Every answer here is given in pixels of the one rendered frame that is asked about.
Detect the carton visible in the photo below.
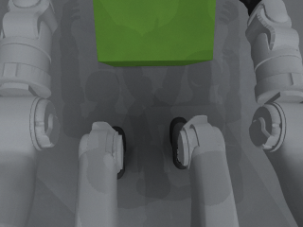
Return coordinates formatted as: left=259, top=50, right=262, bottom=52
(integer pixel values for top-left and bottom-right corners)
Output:
left=93, top=0, right=216, bottom=67

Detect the robot left upper arm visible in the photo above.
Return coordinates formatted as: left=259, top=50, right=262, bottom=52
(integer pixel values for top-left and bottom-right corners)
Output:
left=0, top=96, right=61, bottom=227

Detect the robot right hand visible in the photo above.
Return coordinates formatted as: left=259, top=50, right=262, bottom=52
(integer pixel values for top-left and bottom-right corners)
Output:
left=240, top=0, right=261, bottom=16

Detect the robot left forearm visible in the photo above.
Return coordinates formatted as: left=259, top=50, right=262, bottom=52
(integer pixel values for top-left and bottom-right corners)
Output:
left=0, top=0, right=58, bottom=99

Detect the left robot shin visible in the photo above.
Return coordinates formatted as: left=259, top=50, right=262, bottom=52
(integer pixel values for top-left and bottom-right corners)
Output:
left=78, top=121, right=121, bottom=173

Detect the robot right upper arm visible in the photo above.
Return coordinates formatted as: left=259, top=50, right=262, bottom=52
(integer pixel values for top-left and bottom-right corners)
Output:
left=249, top=102, right=303, bottom=227

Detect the robot right forearm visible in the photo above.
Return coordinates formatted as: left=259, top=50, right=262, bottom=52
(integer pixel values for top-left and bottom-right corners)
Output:
left=245, top=0, right=303, bottom=106

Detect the robot left foot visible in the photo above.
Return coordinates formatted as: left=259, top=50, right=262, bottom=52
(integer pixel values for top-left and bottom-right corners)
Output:
left=112, top=126, right=126, bottom=180

